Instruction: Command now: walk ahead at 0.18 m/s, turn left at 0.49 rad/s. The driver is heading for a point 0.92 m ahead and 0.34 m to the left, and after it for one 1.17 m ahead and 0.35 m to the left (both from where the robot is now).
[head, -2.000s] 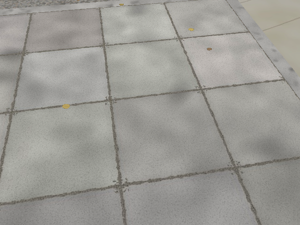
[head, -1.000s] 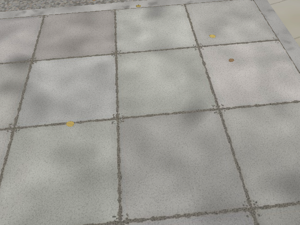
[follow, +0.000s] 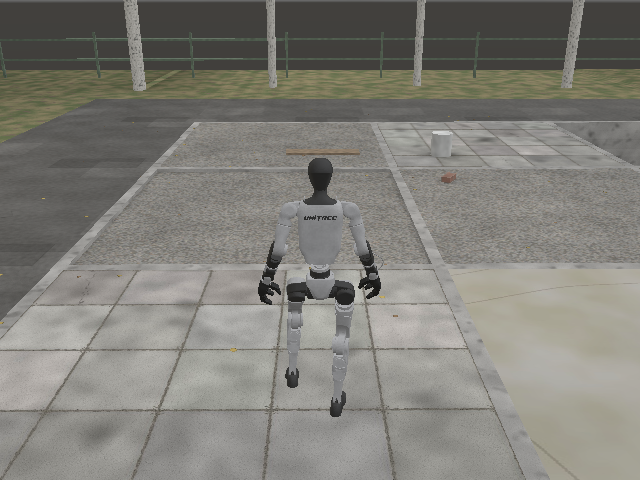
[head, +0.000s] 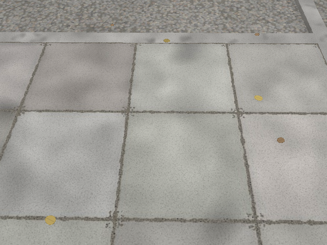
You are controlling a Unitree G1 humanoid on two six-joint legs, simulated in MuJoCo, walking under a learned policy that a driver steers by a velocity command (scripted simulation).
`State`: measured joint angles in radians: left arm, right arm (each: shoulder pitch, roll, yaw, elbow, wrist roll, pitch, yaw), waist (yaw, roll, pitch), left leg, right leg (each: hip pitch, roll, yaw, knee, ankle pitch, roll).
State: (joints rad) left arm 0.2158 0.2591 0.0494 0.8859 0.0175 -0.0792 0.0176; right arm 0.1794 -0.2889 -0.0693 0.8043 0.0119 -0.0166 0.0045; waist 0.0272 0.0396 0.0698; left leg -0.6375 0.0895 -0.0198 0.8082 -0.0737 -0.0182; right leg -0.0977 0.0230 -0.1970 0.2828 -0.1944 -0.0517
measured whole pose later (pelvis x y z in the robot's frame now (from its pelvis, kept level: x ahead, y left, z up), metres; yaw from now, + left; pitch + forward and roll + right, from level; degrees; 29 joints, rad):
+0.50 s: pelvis +0.10 +0.01 -0.01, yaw +17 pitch +3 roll -1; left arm 0.08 0.30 0.06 0.80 0.00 0.00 0.03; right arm 0.17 -0.30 -0.09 0.65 0.00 0.03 -0.03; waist -0.03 -0.01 0.04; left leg -0.40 -0.10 -0.14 0.46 -0.10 0.05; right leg -0.47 0.01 0.11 0.79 -0.35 0.07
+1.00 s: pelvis +0.11 +0.00 -0.01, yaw +35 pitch +2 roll +0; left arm 0.18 0.30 0.07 0.75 -0.02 0.01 0.02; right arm 0.18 -0.29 -0.08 0.60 0.02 0.07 0.01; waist 0.03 -0.01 0.04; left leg -0.35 0.03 0.03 0.69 -0.38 -0.03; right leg -0.21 -0.09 -0.14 0.45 -0.26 0.01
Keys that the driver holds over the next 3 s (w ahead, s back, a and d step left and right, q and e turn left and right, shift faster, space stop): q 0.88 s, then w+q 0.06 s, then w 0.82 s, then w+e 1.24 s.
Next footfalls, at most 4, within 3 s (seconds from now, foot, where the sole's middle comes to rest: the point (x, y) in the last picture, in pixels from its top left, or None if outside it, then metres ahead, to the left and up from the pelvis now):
0.16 left None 0.20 0.12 -0.78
0.60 right None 0.21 -0.11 -0.78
1.04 left None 0.06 0.11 -0.78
1.54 right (136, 236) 0.48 0.16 -0.78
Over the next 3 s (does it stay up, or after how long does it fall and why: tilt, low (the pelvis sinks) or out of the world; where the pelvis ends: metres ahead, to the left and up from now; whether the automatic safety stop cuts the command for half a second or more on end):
stays up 0.96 0.49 -0.01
